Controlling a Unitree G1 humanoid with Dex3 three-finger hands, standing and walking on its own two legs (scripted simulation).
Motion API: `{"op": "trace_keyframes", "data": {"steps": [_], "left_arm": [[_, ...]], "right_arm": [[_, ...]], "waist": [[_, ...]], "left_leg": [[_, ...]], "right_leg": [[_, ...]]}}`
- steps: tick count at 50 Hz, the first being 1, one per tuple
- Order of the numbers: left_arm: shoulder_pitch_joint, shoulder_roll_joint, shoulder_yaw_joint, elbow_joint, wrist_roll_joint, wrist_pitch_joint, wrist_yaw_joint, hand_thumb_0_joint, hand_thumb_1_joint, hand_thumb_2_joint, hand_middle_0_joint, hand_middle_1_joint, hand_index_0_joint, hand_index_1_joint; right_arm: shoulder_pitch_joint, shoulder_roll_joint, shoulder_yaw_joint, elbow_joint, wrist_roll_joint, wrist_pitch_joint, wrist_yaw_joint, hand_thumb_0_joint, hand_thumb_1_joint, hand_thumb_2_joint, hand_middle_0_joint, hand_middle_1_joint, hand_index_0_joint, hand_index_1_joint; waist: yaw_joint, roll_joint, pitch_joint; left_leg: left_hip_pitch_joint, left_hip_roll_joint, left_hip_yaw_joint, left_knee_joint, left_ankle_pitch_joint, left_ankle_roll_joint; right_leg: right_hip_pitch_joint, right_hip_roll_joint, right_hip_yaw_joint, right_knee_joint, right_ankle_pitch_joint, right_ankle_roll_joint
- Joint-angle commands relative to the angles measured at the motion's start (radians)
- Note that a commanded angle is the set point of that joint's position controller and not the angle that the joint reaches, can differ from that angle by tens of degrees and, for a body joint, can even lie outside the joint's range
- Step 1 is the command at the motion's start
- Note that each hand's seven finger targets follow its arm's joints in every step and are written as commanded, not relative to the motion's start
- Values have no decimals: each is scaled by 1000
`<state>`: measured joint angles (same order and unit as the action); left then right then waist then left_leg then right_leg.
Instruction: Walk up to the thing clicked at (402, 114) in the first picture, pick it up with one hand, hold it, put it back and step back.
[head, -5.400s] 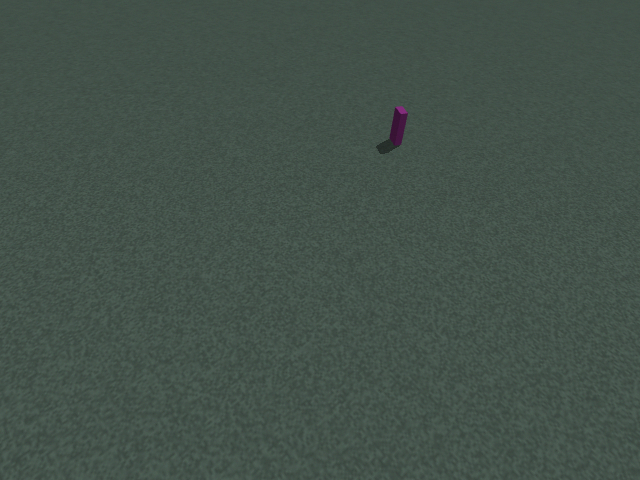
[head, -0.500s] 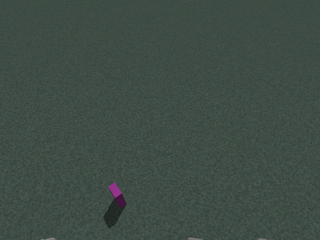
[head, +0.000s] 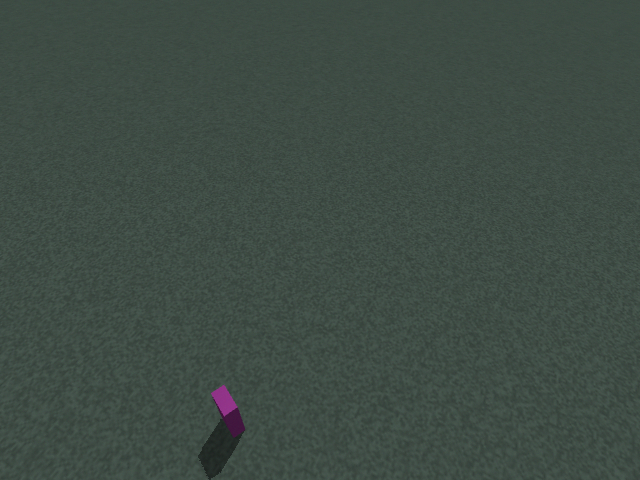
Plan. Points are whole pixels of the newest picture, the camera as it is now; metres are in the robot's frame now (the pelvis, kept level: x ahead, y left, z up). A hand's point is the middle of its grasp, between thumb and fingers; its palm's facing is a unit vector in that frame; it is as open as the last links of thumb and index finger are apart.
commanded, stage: walk up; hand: left
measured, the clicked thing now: (229, 412) +0.43 +0.23 -0.68
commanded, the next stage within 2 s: stand in 0.44 s
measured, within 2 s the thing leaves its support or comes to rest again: neither
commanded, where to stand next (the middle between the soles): +0.08 +0.01 m, yaw +1 degrees
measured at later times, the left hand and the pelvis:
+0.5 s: hand out of the picture +0.07 +0.26 -0.16, palm faces -0.01 -0.94 -0.33, open 7.4 cm; pelvis +0.01 +0.01 +0.00, yaw +0 degrees
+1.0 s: hand out of the picture +0.11 +0.26 -0.15, palm faces -0.01 -0.94 -0.35, open 7.4 cm; pelvis +0.03 +0.00 +0.00, yaw +1 degrees
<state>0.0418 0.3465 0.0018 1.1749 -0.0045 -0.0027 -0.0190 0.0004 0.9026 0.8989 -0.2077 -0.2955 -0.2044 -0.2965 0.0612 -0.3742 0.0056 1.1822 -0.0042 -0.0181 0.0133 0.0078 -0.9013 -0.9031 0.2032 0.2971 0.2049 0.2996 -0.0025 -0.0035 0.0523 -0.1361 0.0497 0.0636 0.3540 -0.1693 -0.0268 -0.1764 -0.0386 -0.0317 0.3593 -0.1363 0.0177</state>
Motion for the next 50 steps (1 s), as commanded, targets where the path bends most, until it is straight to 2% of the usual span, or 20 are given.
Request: {"op": "trace_keyframes", "data": {"steps": [1,5,9,13,15,21,23,33,35,40,41,46,48,50], "left_arm": [[-50,207,40,-53,2,-21,12,0,900,900,-200,-300,-200,-300],[-51,209,43,-53,8,-21,11,0,900,900,-200,-300,-200,-300],[-33,206,43,-52,8,-22,11,0,900,900,-200,-300,-200,-300],[-15,209,45,-54,11,-22,12,0,900,900,-200,-300,-200,-300],[-19,205,44,-57,10,-22,12,0,900,900,-200,-300,-200,-300],[0,198,44,-58,7,-21,14,0,900,900,-200,-300,-200,-300],[2,206,40,-64,17,-25,19,0,900,900,-200,-300,-200,-300],[4,214,37,-77,14,-32,24,0,900,900,-200,-300,-200,-300],[5,212,36,-76,13,-31,24,0,900,900,-200,-300,-200,-300],[10,205,34,-77,13,-31,22,0,900,900,-200,-300,-200,-300],[-5,216,37,-79,15,-30,24,0,900,900,-200,-300,-200,-300],[-3,216,37,-82,13,-31,25,0,900,900,-200,-300,-200,-300],[-12,220,38,-84,15,-33,26,0,900,900,-200,-300,-200,-300],[-10,217,38,-82,12,-31,25,0,900,900,-200,-300,-200,-300]], "right_arm": [[-65,-203,-36,-54,1,-18,-13,0,-900,-900,200,300,200,300],[-51,-202,-38,-53,-2,-15,-11,0,-900,-900,200,300,200,300],[-50,-199,-39,-59,-3,-17,-12,0,-900,-900,200,300,200,300],[-49,-196,-42,-68,-1,-15,-11,0,-900,-900,200,300,200,300],[-42,-199,-42,-68,-2,-15,-10,0,-900,-900,200,300,200,300],[-40,-193,-45,-71,1,-18,-13,0,-900,-900,200,300,200,300],[-36,-192,-49,-76,-12,-16,-14,0,-900,-900,200,300,200,300],[-25,-184,-49,-76,-7,-13,-13,0,-900,-900,200,300,200,300],[-30,-188,-49,-77,-8,-13,-13,0,-900,-900,200,300,200,300],[-36,-188,-48,-80,-6,-13,-14,0,-900,-900,200,300,200,300],[-22,-185,-46,-78,-6,-13,-14,0,-900,-900,200,300,200,300],[-32,-192,-49,-80,-6,-12,-15,0,-900,-900,200,300,200,300],[-23,-187,-47,-83,-8,-12,-15,0,-900,-900,200,300,200,300],[-21,-190,-47,-81,-6,-14,-16,0,-900,-900,200,300,200,300]], "waist": [[10,12,-70],[3,1,-57],[8,5,-68],[7,-12,-61],[6,4,-66],[8,5,-83],[1,11,-88],[-4,-10,-93],[-1,17,-76],[4,8,-76],[-4,4,-76],[0,-2,-93],[-4,-8,-109],[-4,9,-109]], "left_leg": [[3,95,-100,-93,-15,39],[-8,95,-105,-102,-70,40],[-7,95,-107,-105,-61,41],[5,96,-106,-94,-61,45],[-5,95,-112,-102,-66,43],[1,98,-112,-99,7,42],[-18,102,-116,-112,-11,34],[23,101,-107,-95,84,33],[-1,97,-107,-103,56,29],[10,99,-109,-99,73,28],[-2,98,-107,-106,62,28],[29,102,-109,-95,106,29],[28,105,-105,-87,150,31],[32,103,-106,-90,170,25]], "right_leg": [[9,-103,101,-97,-6,-30],[-4,-103,109,-114,-72,-30],[7,-101,107,-109,-44,-27],[-14,-100,109,-118,-78,-28],[1,-100,105,-108,-54,-26],[30,-98,92,-88,20,-24],[54,-102,89,-78,15,-23],[52,-112,82,-83,74,-22],[60,-109,81,-89,47,-20],[59,-112,78,-94,56,-18],[71,-112,79,-91,54,-20],[74,-113,73,-91,75,-22],[98,-121,75,-84,137,-24],[102,-117,69,-79,149,-23]]}}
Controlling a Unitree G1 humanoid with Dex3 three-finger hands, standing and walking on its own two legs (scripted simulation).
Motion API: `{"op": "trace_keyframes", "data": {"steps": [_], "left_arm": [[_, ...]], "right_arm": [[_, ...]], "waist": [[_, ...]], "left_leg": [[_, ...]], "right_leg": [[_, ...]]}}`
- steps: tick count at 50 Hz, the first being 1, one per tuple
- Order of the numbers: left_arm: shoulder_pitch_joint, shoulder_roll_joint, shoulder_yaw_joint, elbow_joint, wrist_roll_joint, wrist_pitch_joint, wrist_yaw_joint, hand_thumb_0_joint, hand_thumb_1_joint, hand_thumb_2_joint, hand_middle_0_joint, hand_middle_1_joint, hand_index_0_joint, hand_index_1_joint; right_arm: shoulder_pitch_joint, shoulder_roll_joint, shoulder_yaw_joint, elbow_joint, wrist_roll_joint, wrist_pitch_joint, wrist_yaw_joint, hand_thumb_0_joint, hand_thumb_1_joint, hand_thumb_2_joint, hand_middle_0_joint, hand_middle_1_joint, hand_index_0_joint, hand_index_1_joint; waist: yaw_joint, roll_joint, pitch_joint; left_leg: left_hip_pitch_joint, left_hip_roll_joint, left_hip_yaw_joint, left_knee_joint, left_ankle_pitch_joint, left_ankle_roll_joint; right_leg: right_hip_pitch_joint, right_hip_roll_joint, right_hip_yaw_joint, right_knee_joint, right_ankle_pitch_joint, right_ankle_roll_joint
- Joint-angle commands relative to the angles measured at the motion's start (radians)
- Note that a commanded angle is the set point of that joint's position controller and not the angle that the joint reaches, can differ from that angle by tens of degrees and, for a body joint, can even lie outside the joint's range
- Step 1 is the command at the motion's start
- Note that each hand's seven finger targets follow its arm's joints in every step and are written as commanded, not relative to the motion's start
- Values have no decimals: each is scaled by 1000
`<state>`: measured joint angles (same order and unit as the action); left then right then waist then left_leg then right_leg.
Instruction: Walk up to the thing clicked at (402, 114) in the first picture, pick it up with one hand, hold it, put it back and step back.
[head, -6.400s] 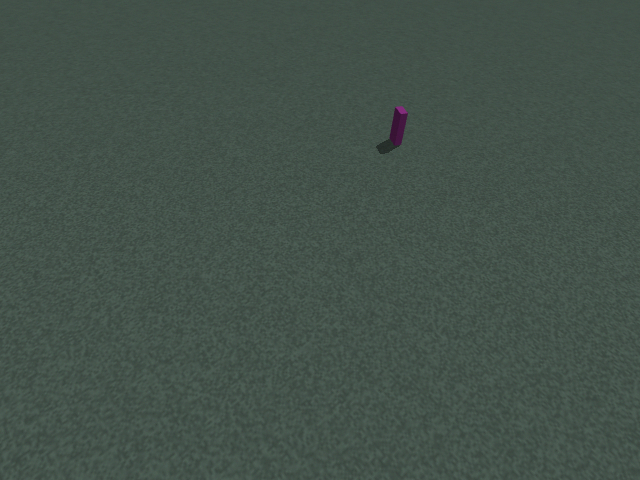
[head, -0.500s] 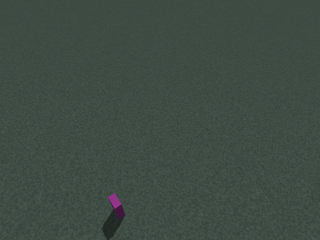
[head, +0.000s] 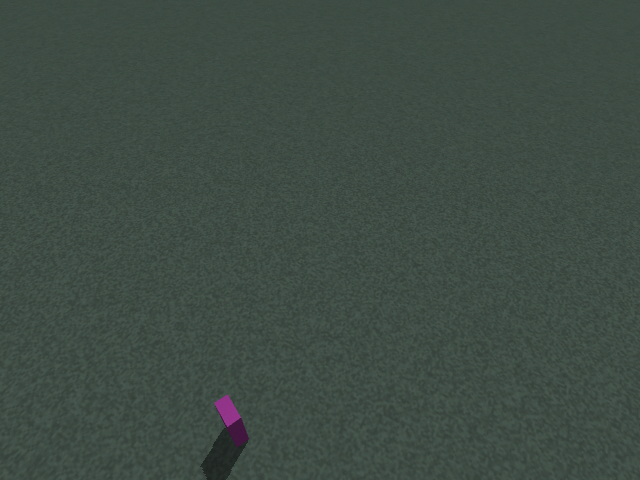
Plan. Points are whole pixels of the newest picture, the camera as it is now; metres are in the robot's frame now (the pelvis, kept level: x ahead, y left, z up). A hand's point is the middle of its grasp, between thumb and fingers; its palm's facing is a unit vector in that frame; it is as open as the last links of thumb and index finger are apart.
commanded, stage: stand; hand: left
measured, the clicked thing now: (232, 422) +0.41 +0.22 -0.69
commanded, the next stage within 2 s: go down in 1.64 s
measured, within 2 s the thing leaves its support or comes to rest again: neither
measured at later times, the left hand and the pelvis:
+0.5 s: hand out of the picture +0.08 +0.25 -0.15, palm faces -0.01 -0.94 -0.35, open 7.4 cm; pelvis +0.00 -0.01 +0.00, yaw +0 degrees
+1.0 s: hand out of the picture +0.07 +0.25 -0.16, palm faces -0.02 -0.94 -0.35, open 7.4 cm; pelvis +0.00 -0.01 +0.00, yaw +0 degrees
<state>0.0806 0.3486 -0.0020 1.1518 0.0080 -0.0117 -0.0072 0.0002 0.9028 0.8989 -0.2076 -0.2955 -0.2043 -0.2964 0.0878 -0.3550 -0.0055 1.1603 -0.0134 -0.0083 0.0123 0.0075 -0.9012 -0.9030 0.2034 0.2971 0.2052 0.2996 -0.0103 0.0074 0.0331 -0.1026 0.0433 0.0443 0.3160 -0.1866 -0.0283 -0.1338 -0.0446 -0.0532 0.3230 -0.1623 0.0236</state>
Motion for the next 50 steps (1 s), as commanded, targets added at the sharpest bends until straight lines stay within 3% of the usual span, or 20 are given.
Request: {"op": "trace_keyframes", "data": {"steps": [1,17,29,34,50], "left_arm": [[-42,207,40,-60,2,-22,12,0,900,900,-200,-300,-200,-300],[-47,214,44,-58,4,-17,15,0,900,900,-200,-300,-200,-300],[-34,214,43,-60,2,-19,15,0,900,900,-200,-300,-200,-301],[-28,218,45,-64,4,-19,13,0,900,900,-200,-300,-200,-301],[-18,216,44,-61,1,-18,12,0,900,900,-200,-300,-200,-301]], "right_arm": [[-56,-215,-36,-62,3,-24,-17,0,-900,-900,200,300,200,300],[-52,-209,-35,-66,3,-20,-19,0,-900,-900,200,300,200,300],[-48,-206,-35,-73,3,-18,-17,0,-900,-900,200,300,200,300],[-36,-204,-34,-74,1,-20,-17,0,-900,-900,200,300,200,300],[-15,-203,-30,-71,1,-18,-16,0,-900,-900,200,300,200,300]], "waist": [[9,6,-93],[7,-7,-84],[11,-14,-47],[10,-2,-67],[9,-1,-35]], "left_leg": [[4,114,-82,-46,208,30],[17,114,-80,-52,189,29],[-6,107,-88,-65,98,29],[-6,107,-87,-60,120,31],[-32,103,-90,-66,77,31]], "right_leg": [[63,-114,90,-41,198,-29],[68,-112,85,-51,187,-33],[33,-106,85,-70,85,-30],[48,-109,89,-63,123,-33],[41,-107,94,-66,87,-33]]}}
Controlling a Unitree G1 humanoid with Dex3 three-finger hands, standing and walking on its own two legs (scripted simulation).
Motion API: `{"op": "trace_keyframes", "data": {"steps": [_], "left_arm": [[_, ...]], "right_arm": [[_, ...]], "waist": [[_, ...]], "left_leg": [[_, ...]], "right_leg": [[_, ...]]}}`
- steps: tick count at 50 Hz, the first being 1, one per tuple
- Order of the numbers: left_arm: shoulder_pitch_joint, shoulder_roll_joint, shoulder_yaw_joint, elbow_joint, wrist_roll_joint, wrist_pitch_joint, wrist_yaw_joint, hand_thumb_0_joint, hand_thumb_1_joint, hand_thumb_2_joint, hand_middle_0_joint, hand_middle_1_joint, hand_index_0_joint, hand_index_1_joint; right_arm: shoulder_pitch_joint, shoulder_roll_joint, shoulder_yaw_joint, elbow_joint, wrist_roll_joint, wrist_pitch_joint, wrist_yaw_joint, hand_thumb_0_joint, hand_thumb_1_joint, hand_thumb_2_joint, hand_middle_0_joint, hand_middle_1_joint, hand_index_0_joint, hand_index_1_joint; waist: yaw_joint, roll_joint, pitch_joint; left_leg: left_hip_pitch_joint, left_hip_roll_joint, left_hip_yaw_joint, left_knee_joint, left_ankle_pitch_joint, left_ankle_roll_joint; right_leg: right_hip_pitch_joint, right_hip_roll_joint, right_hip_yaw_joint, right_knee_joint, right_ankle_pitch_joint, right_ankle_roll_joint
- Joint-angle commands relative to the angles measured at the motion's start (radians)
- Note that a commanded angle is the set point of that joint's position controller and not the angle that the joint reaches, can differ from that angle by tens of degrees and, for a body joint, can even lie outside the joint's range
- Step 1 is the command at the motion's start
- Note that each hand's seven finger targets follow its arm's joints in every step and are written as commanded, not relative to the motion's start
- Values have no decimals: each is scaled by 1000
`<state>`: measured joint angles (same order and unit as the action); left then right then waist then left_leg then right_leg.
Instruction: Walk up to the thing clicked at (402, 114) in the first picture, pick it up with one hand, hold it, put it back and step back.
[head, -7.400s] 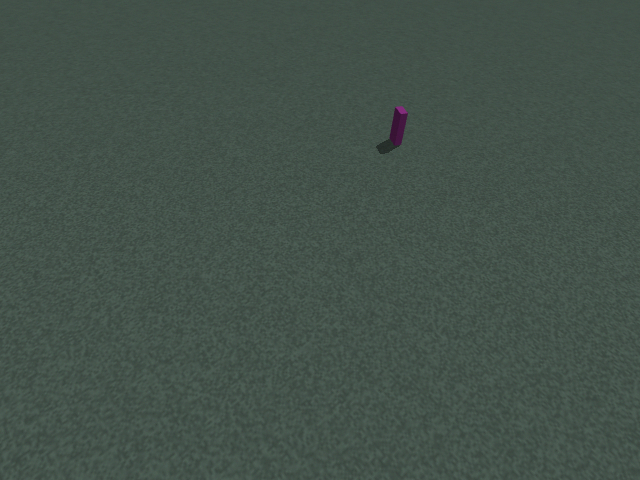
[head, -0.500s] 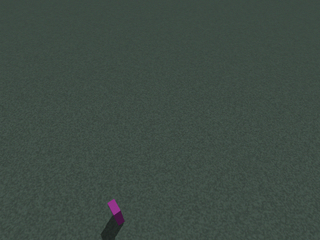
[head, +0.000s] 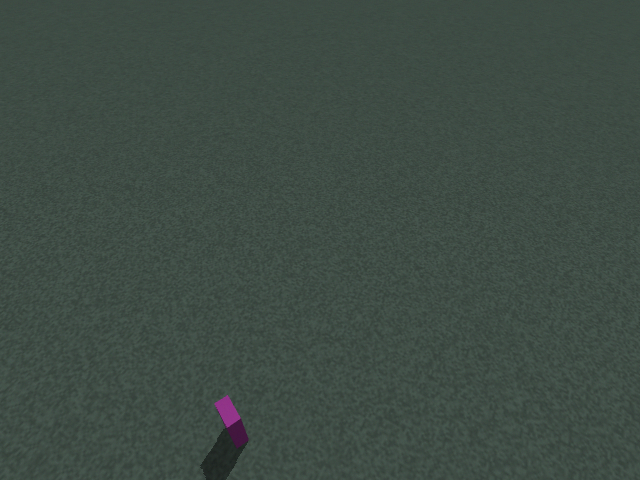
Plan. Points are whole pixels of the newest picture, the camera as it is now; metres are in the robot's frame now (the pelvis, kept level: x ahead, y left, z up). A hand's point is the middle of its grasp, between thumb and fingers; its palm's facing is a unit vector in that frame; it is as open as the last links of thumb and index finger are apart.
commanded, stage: stand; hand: left
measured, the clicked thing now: (232, 422) +0.41 +0.22 -0.69
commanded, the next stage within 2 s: go down in 0.64 s
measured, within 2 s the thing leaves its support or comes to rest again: neither
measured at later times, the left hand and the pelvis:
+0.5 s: hand out of the picture +0.08 +0.26 -0.15, palm faces -0.02 -0.94 -0.35, open 7.4 cm; pelvis +0.01 +0.00 +0.00, yaw +0 degrees
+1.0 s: hand out of the picture +0.16 +0.26 -0.16, palm faces +0.04 -0.94 -0.33, open 11.4 cm; pelvis -0.01 +0.00 -0.02, yaw +0 degrees
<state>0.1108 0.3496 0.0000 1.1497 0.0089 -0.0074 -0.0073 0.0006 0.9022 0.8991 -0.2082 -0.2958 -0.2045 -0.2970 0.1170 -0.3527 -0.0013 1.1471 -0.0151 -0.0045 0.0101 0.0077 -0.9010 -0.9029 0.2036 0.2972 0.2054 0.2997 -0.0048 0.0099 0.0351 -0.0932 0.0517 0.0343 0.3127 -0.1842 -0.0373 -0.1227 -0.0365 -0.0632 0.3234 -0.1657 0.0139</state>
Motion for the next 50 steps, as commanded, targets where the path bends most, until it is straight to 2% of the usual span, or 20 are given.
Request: {"op": "trace_keyframes", "data": {"steps": [1,3,6,10,18,24,36,37,38,39,40,41,42,43,44,45,46,49,50], "left_arm": [[-47,221,44,-63,1,-21,12,0,900,900,-200,-300,-200,-301],[-46,218,42,-62,1,-22,13,0,900,900,-200,-300,-200,-301],[-45,217,42,-64,2,-22,12,0,900,900,-200,-300,-200,-301],[-48,216,43,-66,1,-21,12,0,900,900,-200,-300,-200,-301],[-42,216,42,-65,0,-22,13,0,900,900,-200,-300,-200,-301],[-47,214,42,-70,1,-23,15,0,900,900,-200,-300,-200,-301],[-39,218,44,-70,2,-24,13,0,900,900,-200,-300,-200,-301],[-45,216,44,-68,-1,-22,13,0,820,820,-120,-220,-120,-221],[-396,38,44,-419,-52,-111,28,0,740,740,-67,-140,-73,-141],[-478,101,67,-349,-52,-102,37,0,660,660,-55,-60,-57,-61],[-268,181,121,-157,-31,-63,38,0,580,580,-60,-71,-60,-66],[-256,209,142,-119,-11,-47,27,0,500,500,-58,-77,-65,-66],[-331,256,171,-149,4,-47,18,0,420,420,-65,-66,-74,-52],[-332,264,191,-163,25,-55,8,0,340,340,-64,-81,-73,-68],[-171,263,223,-89,44,-38,3,0,260,260,-76,-77,-83,-65],[-100,243,235,-96,58,-22,-8,0,180,180,-80,-81,-88,-68],[-82,238,249,-131,60,-13,-13,0,146,125,-85,-78,-93,-64],[-104,192,236,-203,62,33,-18,0,-7,91,-96,-81,-101,-70],[-89,208,260,-209,62,50,-18,0,-61,92,-96,-93,-101,-82]], "right_arm": [[-45,-207,-36,-60,1,-22,-15,0,-900,-900,200,300,200,300],[-48,-208,-37,-61,2,-22,-14,0,-900,-900,200,300,200,300],[-46,-207,-34,-61,2,-24,-15,0,-900,-900,200,300,200,300],[-39,-207,-32,-61,1,-27,-18,0,-900,-900,200,300,200,300],[-47,-212,-36,-64,2,-23,-16,0,-900,-900,200,300,200,300],[-46,-211,-36,-69,2,-23,-17,0,-900,-900,200,300,200,300],[-51,-209,-36,-74,2,-23,-16,0,-900,-900,200,300,200,300],[-46,-209,-34,-71,2,-23,-17,0,-876,-890,220,303,213,303],[-16,-40,4,-352,72,-69,-38,0,-956,-923,199,300,200,300],[35,-73,-3,-301,75,-68,-49,0,-983,-924,199,300,200,300],[79,-107,-25,-299,77,-56,-58,0,-998,-928,198,300,200,300],[91,-104,-37,-317,69,-52,-58,0,-981,-921,199,300,200,300],[100,-100,-44,-343,64,-54,-61,0,-993,-923,199,300,200,300],[106,-101,-64,-370,47,-60,-62,0,-977,-919,199,300,200,300],[141,-91,-69,-373,41,-60,-59,0,-957,-912,199,300,200,300],[147,-89,-79,-396,33,-62,-52,0,-956,-911,199,300,200,300],[150,-85,-83,-423,33,-65,-49,0,-960,-912,199,300,200,300],[137,-73,-86,-484,38,-72,-49,0,-918,-901,199,300,200,300],[127,-71,-87,-505,39,-75,-46,0,-903,-897,200,300,200,300]], "waist": [[5,-9,-55],[6,-12,-55],[6,-4,-60],[7,-2,-64],[6,-9,-48],[5,-7,-58],[7,-10,-70],[6,-1,-56],[-120,13,48],[-85,-23,-2],[-50,-55,16],[-42,-56,-42],[-34,-56,-88],[-21,-37,-170],[0,-22,-202],[23,12,-232],[34,36,-258],[11,27,-252],[14,16,-251]], "left_leg": [[-27,99,-82,-64,95,40],[-29,94,-82,-62,76,39],[-21,99,-82,-60,120,40],[-20,102,-80,-60,153,39],[-13,99,-78,-60,113,40],[-13,102,-77,-54,145,43],[3,100,-73,-51,145,45],[-13,96,-74,-58,147,41],[-126,-50,33,18,18,45],[-120,-54,29,32,-12,51],[-150,-48,28,44,-12,48],[-181,-57,25,91,2,50],[-194,-55,17,124,22,51],[-196,-55,16,153,44,48],[-232,-64,17,189,73,46],[-254,-67,15,209,101,39],[-254,-69,16,225,116,35],[-272,-63,6,242,127,33],[-300,-63,3,258,118,34]], "right_leg": [[31,-115,101,-55,91,-27],[26,-112,98,-62,68,-25],[39,-118,103,-54,128,-27],[53,-120,103,-49,158,-26],[28,-117,100,-61,117,-26],[46,-119,98,-56,153,-24],[46,-120,100,-55,160,-28],[48,-119,103,-61,159,-26],[-194,26,27,5,71,-17],[-133,23,17,7,20,-14],[-131,33,6,14,-9,-21],[-146,29,9,43,-4,-22],[-152,28,10,81,26,-21],[-128,23,14,126,54,-22],[-133,17,21,160,87,-22],[-127,18,21,192,102,-29],[-125,20,25,208,110,-31],[-157,29,18,221,110,-33],[-168,30,15,231,97,-32]]}}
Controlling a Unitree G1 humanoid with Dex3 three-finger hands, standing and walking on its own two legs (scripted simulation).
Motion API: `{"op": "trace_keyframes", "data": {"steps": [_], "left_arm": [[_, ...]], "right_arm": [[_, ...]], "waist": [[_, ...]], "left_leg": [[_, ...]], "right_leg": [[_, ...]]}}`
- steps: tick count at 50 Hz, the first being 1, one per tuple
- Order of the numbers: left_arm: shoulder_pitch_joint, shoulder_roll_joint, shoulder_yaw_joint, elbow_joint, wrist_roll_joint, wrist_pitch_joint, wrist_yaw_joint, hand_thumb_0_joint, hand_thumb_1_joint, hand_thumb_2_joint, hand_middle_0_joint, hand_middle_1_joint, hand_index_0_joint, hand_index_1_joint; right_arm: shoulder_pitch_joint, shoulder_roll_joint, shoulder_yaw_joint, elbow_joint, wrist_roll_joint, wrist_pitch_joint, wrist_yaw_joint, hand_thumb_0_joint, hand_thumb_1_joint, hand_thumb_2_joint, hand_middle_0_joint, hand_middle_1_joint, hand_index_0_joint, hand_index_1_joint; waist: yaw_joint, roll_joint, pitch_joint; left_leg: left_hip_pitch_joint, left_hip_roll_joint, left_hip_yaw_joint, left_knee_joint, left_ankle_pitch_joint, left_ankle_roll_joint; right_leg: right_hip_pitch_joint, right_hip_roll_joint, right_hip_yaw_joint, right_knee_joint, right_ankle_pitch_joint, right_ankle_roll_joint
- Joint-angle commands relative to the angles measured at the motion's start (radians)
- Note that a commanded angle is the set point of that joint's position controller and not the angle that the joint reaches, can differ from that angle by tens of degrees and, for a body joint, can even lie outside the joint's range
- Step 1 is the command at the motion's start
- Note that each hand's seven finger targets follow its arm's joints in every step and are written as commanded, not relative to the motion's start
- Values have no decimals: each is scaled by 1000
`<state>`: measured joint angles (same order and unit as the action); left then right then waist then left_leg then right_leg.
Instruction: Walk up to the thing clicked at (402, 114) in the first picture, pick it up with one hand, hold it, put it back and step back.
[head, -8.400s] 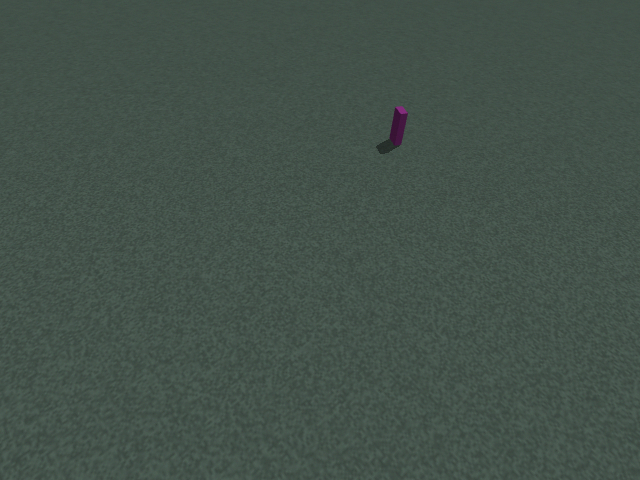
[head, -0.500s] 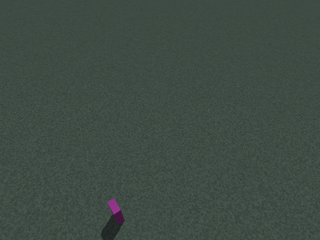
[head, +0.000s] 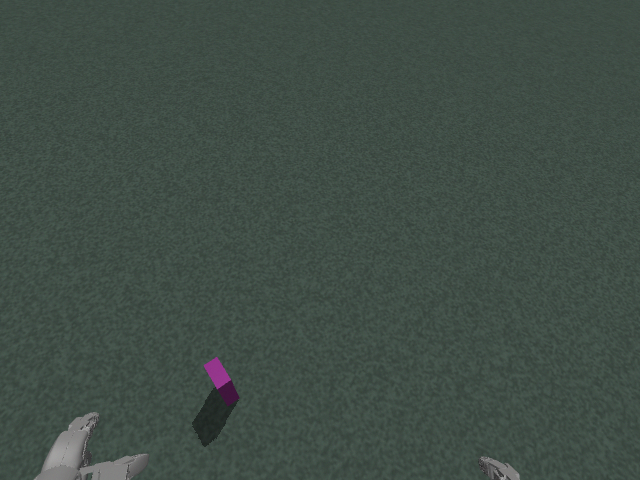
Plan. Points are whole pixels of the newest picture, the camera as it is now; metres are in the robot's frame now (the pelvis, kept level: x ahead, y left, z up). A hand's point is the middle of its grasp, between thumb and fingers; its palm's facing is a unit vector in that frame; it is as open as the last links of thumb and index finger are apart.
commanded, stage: go down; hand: left
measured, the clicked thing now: (222, 382) +0.42 +0.22 -0.67
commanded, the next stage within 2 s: none
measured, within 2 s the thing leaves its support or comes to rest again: neither
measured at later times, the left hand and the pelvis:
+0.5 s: hand out of the picture +0.15 +0.28 -0.17, palm faces +0.08 -0.94 -0.33, open 17.3 cm; pelvis +0.00 +0.02 -0.05, yaw +1 degrees
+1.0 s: hand (88, 462) +0.18 +0.33 -0.22, palm faces +0.18 -0.94 -0.29, open 17.4 cm; pelvis -0.03 +0.01 -0.12, yaw +0 degrees
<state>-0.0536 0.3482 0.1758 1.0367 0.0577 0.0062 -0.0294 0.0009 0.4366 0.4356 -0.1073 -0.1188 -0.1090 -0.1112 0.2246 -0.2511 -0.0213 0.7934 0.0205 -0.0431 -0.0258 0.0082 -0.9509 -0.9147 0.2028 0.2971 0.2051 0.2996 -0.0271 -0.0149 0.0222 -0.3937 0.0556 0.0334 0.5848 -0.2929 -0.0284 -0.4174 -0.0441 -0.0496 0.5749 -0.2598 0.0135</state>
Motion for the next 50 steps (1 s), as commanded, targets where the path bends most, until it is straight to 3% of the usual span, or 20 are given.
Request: {"op": "trace_keyframes", "data": {"steps": [1,4,7,9,13,17,18,20,21,25,27,28,30,31,33,35,38,41,45,50], "left_arm": [[84,213,92,-129,14,47,4,0,-136,80,-101,-93,-104,-85],[82,190,77,-215,10,63,-4,0,-300,47,-115,-102,-115,-97],[110,204,106,-305,2,79,-2,0,-429,18,-122,-105,-122,-101],[97,187,88,-383,1,88,-6,0,-512,0,-130,-96,-127,-96],[155,188,105,-488,-7,116,-2,0,-611,0,-138,-89,-132,-93],[234,202,118,-586,-12,164,-6,0,-611,0,-133,-73,-129,-77],[241,165,86,-623,-15,177,-12,0,-611,0,-134,-74,-129,-77],[266,208,131,-649,-19,202,-5,0,-611,0,-132,-81,-127,-84],[283,166,91,-668,-22,217,-11,0,-611,0,-133,-74,-128,-78],[326,200,135,-732,-29,259,-10,0,-611,0,-126,-73,-120,-78],[324,168,105,-779,-36,265,-24,0,-611,0,-123,-66,-116,-72],[325,195,138,-801,-37,266,-22,0,-611,0,-130,-74,-123,-80],[354,179,126,-813,-39,267,-29,0,-611,0,-125,-72,-121,-76],[373,222,173,-807,-39,268,-26,0,-611,0,-126,-64,-118,-72],[375,189,143,-820,-44,265,-33,0,-611,0,-119,-70,-113,-75],[387,209,181,-818,-53,258,-39,0,-611,0,-124,-67,-116,-75],[365,210,180,-834,-60,228,-54,0,-611,0,-129,-60,-123,-65],[272,252,228,-782,-75,172,-68,0,-611,0,-126,-68,-122,-71],[136,304,286,-654,-104,45,-117,0,-611,0,-138,-60,-136,-61],[-1,398,375,-532,-153,-134,-217,0,-611,0,-137,-88,-142,-83]], "right_arm": [[19,-164,-66,-164,4,-38,-8,0,-906,-898,200,300,200,300],[4,-159,-65,-206,4,-56,-6,0,-883,-891,200,300,200,300],[17,-167,-73,-241,1,-78,-13,0,-868,-887,200,300,200,300],[31,-164,-73,-250,1,-92,-16,0,-859,-884,200,300,200,300],[27,-160,-70,-274,0,-118,-25,0,-854,-882,200,300,200,300],[30,-161,-65,-286,-1,-133,-38,0,-846,-879,200,300,200,300],[18,-156,-64,-301,-2,-139,-42,0,-844,-879,200,300,200,300],[15,-157,-61,-306,-6,-145,-51,0,-846,-880,200,300,200,300],[9,-146,-54,-314,-4,-149,-54,0,-845,-879,200,300,200,300],[5,-144,-51,-336,-7,-161,-69,0,-843,-879,201,300,200,300],[0,-139,-48,-349,-8,-168,-71,0,-840,-879,201,300,200,300],[2,-139,-50,-352,-9,-171,-76,0,-847,-881,201,300,200,300],[3,-136,-49,-361,-9,-177,-79,0,-846,-880,201,300,200,300],[17,-133,-48,-353,-12,-177,-81,0,-848,-881,201,300,200,300],[5,-131,-46,-367,-13,-182,-85,0,-847,-881,201,300,200,300],[12,-131,-45,-363,-14,-187,-86,0,-853,-883,201,300,200,300],[5,-131,-47,-369,-16,-200,-87,0,-864,-885,201,300,200,300],[7,-135,-42,-349,-19,-214,-86,0,-869,-887,201,300,200,300],[-9,-155,-47,-331,-21,-237,-77,0,-886,-889,200,300,200,300],[-9,-186,-45,-321,-20,-253,-67,0,-892,-889,200,300,200,300]], "waist": [[40,33,-245],[22,35,-220],[14,47,-274],[-5,38,-284],[0,69,-289],[-2,100,-299],[-8,96,-301],[-3,94,-302],[-8,96,-294],[-5,92,-294],[-17,114,-307],[-11,112,-334],[-16,107,-342],[-6,100,-362],[-15,94,-338],[-13,99,-358],[-18,106,-352],[-19,102,-329],[-21,95,-339],[-1,102,-470]], "left_leg": [[-16,-65,4,2,220,26],[-69,-59,1,51,148,28],[-92,-51,-4,108,151,27],[-112,-45,-12,142,151,30],[-156,-32,-32,181,120,22],[-181,-28,-43,215,105,19],[-191,-26,-45,223,103,17],[-220,-29,-45,247,94,20],[-231,-30,-47,256,80,20],[-281,-34,-48,295,48,26],[-283,-28,-56,307,58,22],[-287,-28,-58,321,74,23],[-298,-27,-61,341,104,22],[-306,-31,-55,360,124,26],[-333,-33,-54,372,90,29],[-344,-32,-55,386,82,31],[-374,-31,-60,408,53,31],[-447,-32,-57,458,22,33],[-567,-35,-58,546,-84,40],[-711,-42,-60,678,-146,42]], "right_leg": [[114,38,1,-7,183,-30],[27,40,-3,40,103,-31],[-19,41,-3,95,108,-29],[-52,42,-7,131,112,-26],[-122,46,-15,193,63,-31],[-162,45,-14,234,43,-31],[-175,45,-15,244,38,-31],[-188,46,-18,259,31,-28],[-203,44,-17,265,18,-27],[-238,42,-16,289,-5,-25],[-264,44,-18,316,-5,-27],[-257,41,-18,324,10,-27],[-267,42,-19,348,30,-29],[-252,38,-16,353,56,-27],[-283,39,-13,361,31,-26],[-293,38,-11,372,25,-27],[-337,38,-12,398,-2,-27],[-401,35,-3,444,-25,-27],[-537,31,10,538,-116,-29],[-651,17,38,672,-173,-31]]}}
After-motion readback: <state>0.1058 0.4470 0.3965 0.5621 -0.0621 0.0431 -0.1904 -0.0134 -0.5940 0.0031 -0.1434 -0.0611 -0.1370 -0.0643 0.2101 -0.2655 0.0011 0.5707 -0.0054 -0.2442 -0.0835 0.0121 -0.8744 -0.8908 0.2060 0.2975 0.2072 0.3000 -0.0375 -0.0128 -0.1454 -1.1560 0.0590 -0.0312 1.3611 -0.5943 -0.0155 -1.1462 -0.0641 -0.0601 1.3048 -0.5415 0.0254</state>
